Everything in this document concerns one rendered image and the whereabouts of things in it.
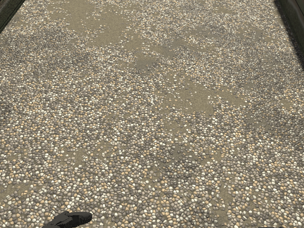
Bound left robot hand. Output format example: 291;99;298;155
42;211;92;228

